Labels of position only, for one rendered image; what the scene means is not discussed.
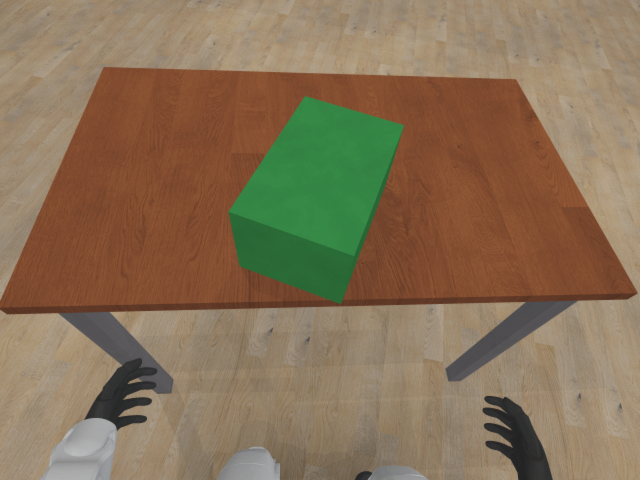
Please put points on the robot left forearm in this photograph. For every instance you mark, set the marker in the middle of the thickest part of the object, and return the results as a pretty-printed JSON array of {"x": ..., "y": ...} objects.
[{"x": 85, "y": 453}]

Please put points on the table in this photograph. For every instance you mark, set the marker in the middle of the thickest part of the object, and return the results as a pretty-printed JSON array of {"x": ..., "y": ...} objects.
[{"x": 478, "y": 206}]

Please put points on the robot right hand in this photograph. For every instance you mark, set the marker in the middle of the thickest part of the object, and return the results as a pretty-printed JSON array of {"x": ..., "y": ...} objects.
[{"x": 527, "y": 454}]

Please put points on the carton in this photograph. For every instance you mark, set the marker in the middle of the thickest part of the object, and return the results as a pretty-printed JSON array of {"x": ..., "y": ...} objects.
[{"x": 304, "y": 215}]

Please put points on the robot left hand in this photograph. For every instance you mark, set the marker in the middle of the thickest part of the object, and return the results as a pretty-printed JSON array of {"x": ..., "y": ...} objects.
[{"x": 109, "y": 404}]

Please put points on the left robot thigh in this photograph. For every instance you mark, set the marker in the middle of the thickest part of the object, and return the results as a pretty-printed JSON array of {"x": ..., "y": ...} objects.
[{"x": 251, "y": 464}]

